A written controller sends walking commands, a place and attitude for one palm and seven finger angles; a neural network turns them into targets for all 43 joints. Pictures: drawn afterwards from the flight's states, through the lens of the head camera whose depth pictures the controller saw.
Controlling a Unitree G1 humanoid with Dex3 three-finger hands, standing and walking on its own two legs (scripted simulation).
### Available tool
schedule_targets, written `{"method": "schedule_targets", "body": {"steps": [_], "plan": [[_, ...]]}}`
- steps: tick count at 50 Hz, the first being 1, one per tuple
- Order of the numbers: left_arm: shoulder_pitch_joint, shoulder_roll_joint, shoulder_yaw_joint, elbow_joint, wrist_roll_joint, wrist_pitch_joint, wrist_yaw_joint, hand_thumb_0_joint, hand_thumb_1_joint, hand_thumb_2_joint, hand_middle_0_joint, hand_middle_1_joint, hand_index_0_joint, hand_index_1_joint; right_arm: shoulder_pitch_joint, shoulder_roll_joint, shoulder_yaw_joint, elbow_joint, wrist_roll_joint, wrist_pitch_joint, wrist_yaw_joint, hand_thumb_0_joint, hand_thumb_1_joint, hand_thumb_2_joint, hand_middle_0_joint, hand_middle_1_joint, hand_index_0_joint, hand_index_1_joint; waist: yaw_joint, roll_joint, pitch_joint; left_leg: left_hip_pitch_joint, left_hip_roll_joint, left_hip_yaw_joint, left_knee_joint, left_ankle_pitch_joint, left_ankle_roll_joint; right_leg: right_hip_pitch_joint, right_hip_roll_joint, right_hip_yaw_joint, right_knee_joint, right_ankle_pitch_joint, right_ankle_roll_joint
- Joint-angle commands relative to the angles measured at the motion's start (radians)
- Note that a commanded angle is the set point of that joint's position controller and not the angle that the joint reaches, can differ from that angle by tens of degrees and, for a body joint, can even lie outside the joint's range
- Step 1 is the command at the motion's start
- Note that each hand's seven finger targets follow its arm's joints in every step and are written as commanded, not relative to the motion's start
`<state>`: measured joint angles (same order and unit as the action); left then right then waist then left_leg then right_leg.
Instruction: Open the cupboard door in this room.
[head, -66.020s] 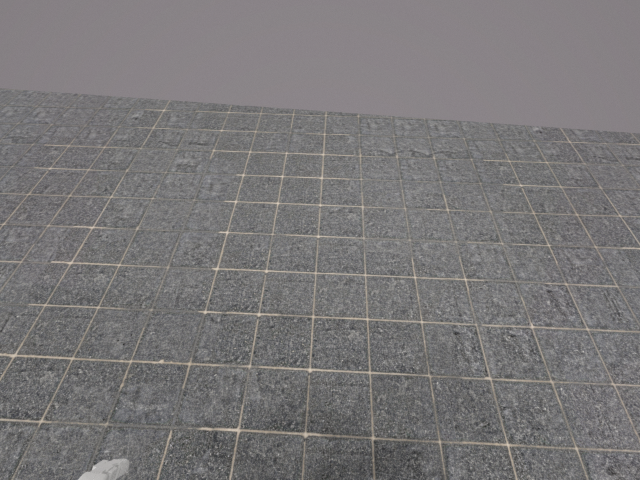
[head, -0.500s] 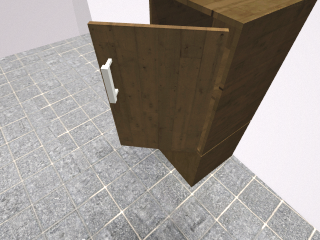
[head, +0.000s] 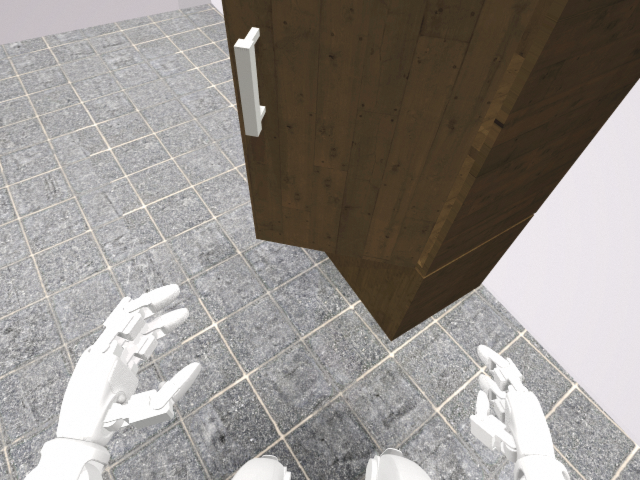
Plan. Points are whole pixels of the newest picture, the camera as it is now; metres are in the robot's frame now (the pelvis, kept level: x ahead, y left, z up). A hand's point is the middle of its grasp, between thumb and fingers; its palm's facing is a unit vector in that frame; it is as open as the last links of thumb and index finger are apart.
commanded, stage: raise the hand with hooked fingers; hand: left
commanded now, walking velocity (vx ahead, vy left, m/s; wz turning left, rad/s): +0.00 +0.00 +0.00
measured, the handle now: (253, 84) +0.60 +0.17 +0.15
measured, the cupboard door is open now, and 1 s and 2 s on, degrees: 47 47 47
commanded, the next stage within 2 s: move the hooked fingers beside the handle in 1.52 s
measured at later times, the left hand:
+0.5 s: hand (120, 302) +0.26 +0.24 +0.10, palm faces -0.04 -1.00 -0.07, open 12.5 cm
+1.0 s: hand (76, 215) +0.32 +0.28 +0.17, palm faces -0.01 -1.00 -0.06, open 14.0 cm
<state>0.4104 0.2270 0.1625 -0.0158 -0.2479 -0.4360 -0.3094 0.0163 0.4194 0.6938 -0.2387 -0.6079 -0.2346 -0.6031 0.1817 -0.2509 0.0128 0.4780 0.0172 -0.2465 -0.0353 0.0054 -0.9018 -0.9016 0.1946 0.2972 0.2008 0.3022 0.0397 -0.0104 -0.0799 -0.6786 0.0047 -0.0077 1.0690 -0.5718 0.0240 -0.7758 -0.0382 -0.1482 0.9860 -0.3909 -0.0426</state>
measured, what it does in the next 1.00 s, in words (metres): rises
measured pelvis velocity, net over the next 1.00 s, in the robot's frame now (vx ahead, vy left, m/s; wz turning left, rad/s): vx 0.03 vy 0.01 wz -0.02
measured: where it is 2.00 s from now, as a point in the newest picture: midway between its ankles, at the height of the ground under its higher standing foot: outside the picture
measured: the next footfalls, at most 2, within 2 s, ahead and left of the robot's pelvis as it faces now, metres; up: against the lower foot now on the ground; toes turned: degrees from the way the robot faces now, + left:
none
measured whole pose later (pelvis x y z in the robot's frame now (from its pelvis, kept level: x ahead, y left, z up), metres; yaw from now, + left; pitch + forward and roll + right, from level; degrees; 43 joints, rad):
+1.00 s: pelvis +0.03 +0.01 +0.05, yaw -1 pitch +3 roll -2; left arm -0.09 0.45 0.44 0.34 -0.34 -0.10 -0.52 -0.01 -0.50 0.30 -0.31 -1.20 -0.30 -1.19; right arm 0.27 -0.27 0.08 0.60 0.04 -0.23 -0.09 0.01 -0.90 -0.90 0.20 0.30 0.21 0.30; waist 0.03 0.04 -0.04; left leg -0.31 -0.01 0.02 0.67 -0.43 0.04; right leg -0.42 -0.02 -0.12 0.62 -0.26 -0.02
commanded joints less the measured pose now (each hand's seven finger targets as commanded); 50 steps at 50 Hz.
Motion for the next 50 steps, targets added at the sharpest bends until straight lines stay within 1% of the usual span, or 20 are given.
{"method": "schedule_targets", "body": {"steps": [1, 4, 6, 8, 9, 13, 18, 21, 24, 26, 28, 31, 33, 35, 38, 39, 42, 44, 47, 50], "plan": [[-0.157, 0.173, 0.082, -0.184, -0.027, 0.008, -0.041, 0.0, 0.2, 0.6, -0.25, -0.75, -0.25, -0.75, 0.02, -0.134, -0.045, -0.109, 0.024, -0.047, -0.028, 0.0, -0.9, -0.9, 0.2, 0.3, 0.2, 0.3, -0.064, 0.083, -0.211, 0.008, -0.01, -0.042, -0.239, 0.278, -0.007, 0.264, 0.03, 0.108, -0.172, 0.071, 0.015], [-0.122, 0.2, 0.147, -0.137, -0.071, 0.093, -0.057, 0.0, 0.13, 0.57, -0.255, -0.795, -0.255, -0.795, -0.004, -0.129, -0.035, -0.11, 0.027, -0.051, -0.032, 0.0, -0.9, -0.9, 0.2, 0.3, 0.2, 0.3, -0.029, 0.059, -0.23, 0.022, -0.013, -0.046, -0.275, 0.341, -0.014, 0.349, 0.032, 0.096, -0.187, 0.134, 0.012], [-0.1, 0.199, 0.172, -0.16, -0.086, 0.114, -0.052, 0.0, 0.083, 0.55, -0.258, -0.825, -0.258, -0.825, -0.004, -0.119, -0.034, -0.111, 0.024, -0.056, -0.029, 0.0, -0.9, -0.9, 0.2, 0.3, 0.2, 0.3, -0.017, 0.031, -0.265, 0.036, -0.012, -0.042, -0.296, 0.39, -0.017, 0.392, 0.026, 0.088, -0.193, 0.186, 0.018], [-0.114, 0.185, 0.172, -0.159, -0.095, 0.118, -0.04, 0.0, 0.037, 0.53, -0.262, -0.855, -0.262, -0.855, -0.001, -0.119, -0.032, -0.105, 0.022, -0.063, -0.026, 0.0, -0.9, -0.9, 0.2, 0.3, 0.2, 0.3, -0.022, -0.004, -0.22, 0.031, -0.009, -0.044, -0.316, 0.387, -0.02, 0.381, 0.027, 0.079, -0.205, 0.181, 0.022], [-0.136, 0.211, 0.196, -0.142, -0.101, 0.117, -0.042, 0.0, 0.013, 0.52, -0.263, -0.87, -0.263, -0.87, -0.008, -0.124, -0.027, -0.102, 0.017, -0.066, -0.027, 0.0, -0.9, -0.9, 0.2, 0.3, 0.2, 0.3, -0.013, 0.008, -0.177, 0.026, -0.01, -0.049, -0.322, 0.397, -0.025, 0.383, 0.032, 0.08, -0.205, 0.185, 0.011], [-0.174, 0.213, 0.187, -0.155, -0.091, 0.09, -0.042, 0.0, -0.08, 0.48, -0.27, -0.93, -0.27, -0.93, 0.027, -0.138, -0.031, -0.092, 0.02, -0.087, -0.026, 0.0, -0.9, -0.9, 0.2, 0.3, 0.2, 0.3, -0.027, 0.035, -0.189, 0.072, -0.008, -0.041, -0.346, 0.362, -0.024, 0.368, 0.025, 0.081, -0.23, 0.141, 0.018], [-0.228, 0.25, 0.213, -0.138, -0.094, 0.094, -0.061, 0.0, -0.197, 0.43, -0.278, -1.005, -0.278, -1.005, 0.045, -0.153, -0.032, -0.075, 0.023, -0.096, -0.033, 0.0, -0.9, -0.9, 0.2, 0.3, 0.2, 0.3, -0.031, 0.067, -0.183, 0.126, -0.006, -0.04, -0.365, 0.416, -0.029, 0.392, 0.023, 0.079, -0.25, 0.202, 0.016], [-0.294, 0.277, 0.231, -0.123, -0.101, 0.107, -0.076, 0.0, -0.267, 0.4, -0.283, -1.05, -0.283, -1.05, 0.047, -0.16, -0.032, -0.065, 0.026, -0.092, -0.044, 0.0, -0.9, -0.9, 0.2, 0.3, 0.2, 0.3, -0.035, 0.07, -0.169, 0.158, -0.004, -0.042, -0.381, 0.433, -0.027, 0.409, 0.026, 0.078, -0.267, 0.22, 0.015], [-0.372, 0.317, 0.255, -0.126, -0.104, 0.124, -0.086, 0.0, -0.337, 0.37, -0.288, -1.095, -0.288, -1.095, 0.045, -0.165, -0.026, -0.058, 0.022, -0.092, -0.05, 0.0, -0.9, -0.9, 0.2, 0.3, 0.2, 0.3, -0.031, 0.118, -0.169, 0.203, -0.004, -0.047, -0.395, 0.478, -0.032, 0.435, 0.03, 0.078, -0.277, 0.26, 0.008], [-0.368, 0.323, 0.268, -0.081, -0.105, 0.14, -0.099, 0.0, -0.383, 0.35, -0.292, -1.125, -0.292, -1.125, 0.051, -0.164, -0.027, -0.051, 0.027, -0.084, -0.053, 0.0, -0.9, -0.9, 0.2, 0.3, 0.2, 0.3, -0.029, 0.088, -0.177, 0.223, 0.0, -0.046, -0.407, 0.514, -0.032, 0.455, 0.03, 0.075, -0.292, 0.292, 0.012], [-0.417, 0.316, 0.256, -0.064, -0.107, 0.159, -0.112, 0.0, -0.43, 0.33, -0.295, -1.155, -0.295, -1.155, 0.039, -0.165, -0.023, -0.048, 0.03, -0.082, -0.055, 0.0, -0.9, -0.9, 0.2, 0.3, 0.2, 0.3, -0.033, 0.112, -0.148, 0.236, 0.001, -0.047, -0.423, 0.497, -0.033, 0.448, 0.03, 0.074, -0.308, 0.286, 0.014], [-0.483, 0.349, 0.279, -0.017, -0.113, 0.195, -0.137, 0.0, -0.5, 0.3, -0.3, -1.2, -0.3, -1.2, 0.039, -0.168, -0.016, -0.051, 0.03, -0.068, -0.06, 0.0, -0.9, -0.9, 0.2, 0.3, 0.2, 0.3, -0.031, 0.093, -0.136, 0.25, -0.001, -0.05, -0.446, 0.497, -0.031, 0.474, 0.037, 0.075, -0.328, 0.292, 0.01], [-0.514, 0.361, 0.288, 0.007, -0.112, 0.214, -0.148, 0.0, -0.5, 0.3, -0.3, -1.2, -0.3, -1.2, 0.034, -0.167, -0.014, -0.052, 0.032, -0.064, -0.062, 0.0, -0.9, -0.9, 0.2, 0.3, 0.2, 0.3, -0.031, 0.089, -0.142, 0.259, -0.002, -0.047, -0.457, 0.479, -0.027, 0.483, 0.036, 0.077, -0.342, 0.285, 0.012], [-0.561, 0.391, 0.307, 0.01, -0.116, 0.226, -0.163, 0.0, -0.5, 0.3, -0.3, -1.2, -0.3, -1.2, 0.031, -0.166, -0.008, -0.053, 0.031, -0.059, -0.062, 0.0, -0.9, -0.9, 0.2, 0.3, 0.2, 0.3, -0.023, 0.114, -0.153, 0.285, -0.002, -0.049, -0.465, 0.529, -0.033, 0.51, 0.04, 0.08, -0.346, 0.323, 0.005], [-0.599, 0.4, 0.315, 0.018, -0.117, 0.235, -0.172, 0.0, -0.5, 0.3, -0.3, -1.2, -0.3, -1.2, 0.035, -0.164, -0.008, -0.046, 0.031, -0.058, -0.063, 0.0, -0.9, -0.9, 0.2, 0.3, 0.2, 0.3, -0.026, 0.105, -0.175, 0.318, 0.002, -0.05, -0.475, 0.568, -0.035, 0.52, 0.039, 0.075, -0.359, 0.351, 0.011], [-0.613, 0.425, 0.333, 0.042, -0.118, 0.244, -0.18, 0.0, -0.5, 0.3, -0.3, -1.2, -0.3, -1.2, 0.035, -0.168, -0.002, -0.047, 0.027, -0.055, -0.062, 0.0, -0.9, -0.9, 0.2, 0.3, 0.2, 0.3, -0.018, 0.116, -0.161, 0.315, -0.001, -0.049, -0.475, 0.582, -0.037, 0.532, 0.045, 0.08, -0.36, 0.365, 0.004], [-0.658, 0.441, 0.349, 0.076, -0.12, 0.253, -0.192, 0.0, -0.5, 0.3, -0.3, -1.2, -0.3, -1.2, 0.036, -0.169, -0.004, -0.039, 0.031, -0.05, -0.066, 0.0, -0.9, -0.9, 0.2, 0.3, 0.2, 0.3, -0.022, 0.085, -0.17, 0.325, 0.001, -0.047, -0.492, 0.581, -0.033, 0.545, 0.04, 0.079, -0.378, 0.37, 0.009], [-0.697, 0.462, 0.357, 0.097, -0.122, 0.265, -0.203, 0.0, -0.5, 0.3, -0.3, -1.2, -0.3, -1.2, 0.031, -0.168, 0.002, -0.038, 0.032, -0.046, -0.066, 0.0, -0.9, -0.9, 0.2, 0.3, 0.2, 0.3, -0.016, 0.125, -0.15, 0.333, -0.004, -0.044, -0.501, 0.575, -0.035, 0.554, 0.042, 0.083, -0.388, 0.368, 0.001], [-0.737, 0.479, 0.369, 0.16, -0.117, 0.28, -0.214, 0.0, -0.5, 0.3, -0.3, -1.2, -0.3, -1.2, 0.036, -0.171, 0.001, -0.033, 0.034, -0.039, -0.072, 0.0, -0.9, -0.9, 0.2, 0.3, 0.2, 0.3, -0.022, 0.069, -0.147, 0.328, -0.003, -0.044, -0.522, 0.539, -0.026, 0.555, 0.04, 0.083, -0.407, 0.343, 0.007], [-0.804, 0.52, 0.386, 0.181, -0.121, 0.284, -0.233, 0.0, -0.5, 0.3, -0.3, -1.2, -0.3, -1.2, 0.033, -0.175, 0.002, -0.032, 0.037, -0.032, -0.074, 0.0, -0.9, -0.9, 0.2, 0.3, 0.2, 0.3, -0.02, 0.08, -0.154, 0.332, -0.008, -0.039, -0.533, 0.516, -0.02, 0.576, 0.036, 0.093, -0.421, 0.334, 0.006]]}}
